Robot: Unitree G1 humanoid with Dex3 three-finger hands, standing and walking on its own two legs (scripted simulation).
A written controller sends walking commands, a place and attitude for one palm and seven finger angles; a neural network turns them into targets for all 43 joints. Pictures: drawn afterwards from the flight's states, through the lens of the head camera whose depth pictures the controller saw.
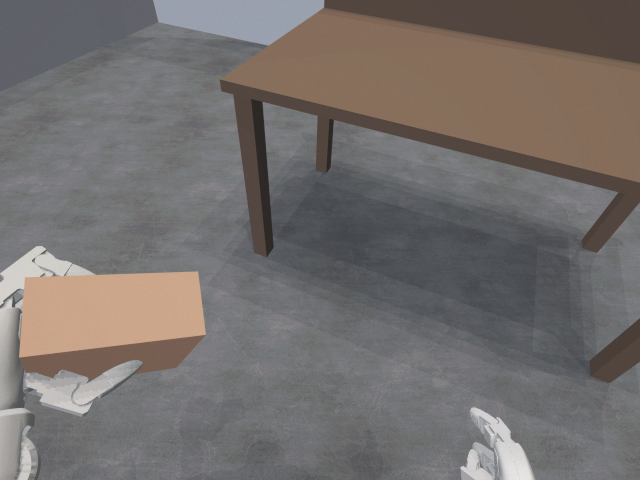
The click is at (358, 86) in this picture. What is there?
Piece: table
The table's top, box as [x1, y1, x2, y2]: [220, 8, 639, 197]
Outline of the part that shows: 220,79 222,91 639,197 638,63 323,8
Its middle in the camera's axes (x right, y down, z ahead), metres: +0.51 -0.46 +1.17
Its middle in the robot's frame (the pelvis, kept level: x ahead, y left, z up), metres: +1.21 -0.44 -0.03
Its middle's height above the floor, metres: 0.74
